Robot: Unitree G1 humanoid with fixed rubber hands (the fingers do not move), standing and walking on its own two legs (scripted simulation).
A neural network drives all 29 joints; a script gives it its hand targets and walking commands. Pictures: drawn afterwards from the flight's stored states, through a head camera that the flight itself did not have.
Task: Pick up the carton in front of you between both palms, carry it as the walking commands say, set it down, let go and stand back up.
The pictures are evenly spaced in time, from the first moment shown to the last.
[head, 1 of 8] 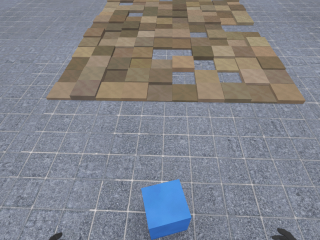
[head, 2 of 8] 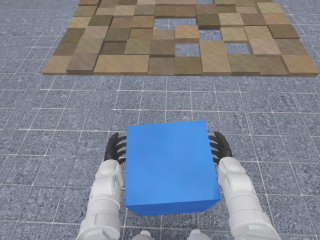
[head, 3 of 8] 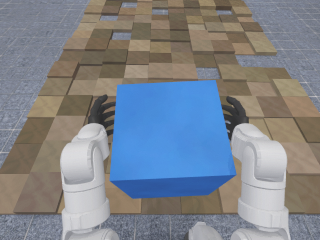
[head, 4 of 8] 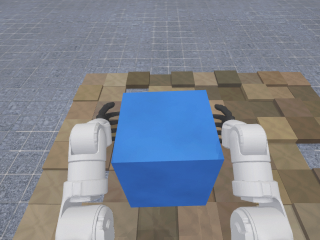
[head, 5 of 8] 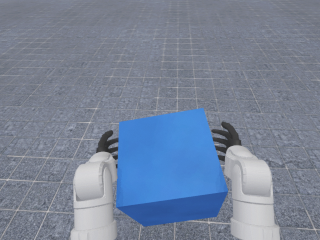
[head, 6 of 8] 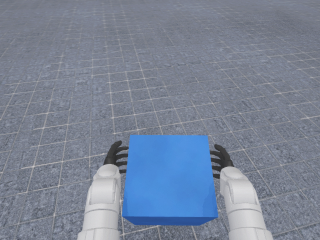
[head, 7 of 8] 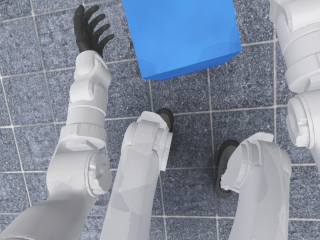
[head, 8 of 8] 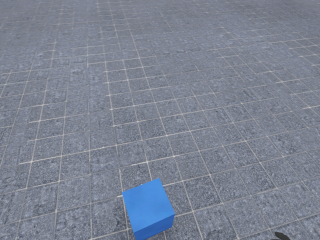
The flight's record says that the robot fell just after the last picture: no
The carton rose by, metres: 0.78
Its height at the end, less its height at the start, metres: +0.00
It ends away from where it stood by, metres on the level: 7.06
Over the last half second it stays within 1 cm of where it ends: yes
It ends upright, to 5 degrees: yes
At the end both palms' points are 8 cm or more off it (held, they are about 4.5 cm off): yes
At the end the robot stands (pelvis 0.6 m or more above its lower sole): yes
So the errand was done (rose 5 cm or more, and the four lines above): yes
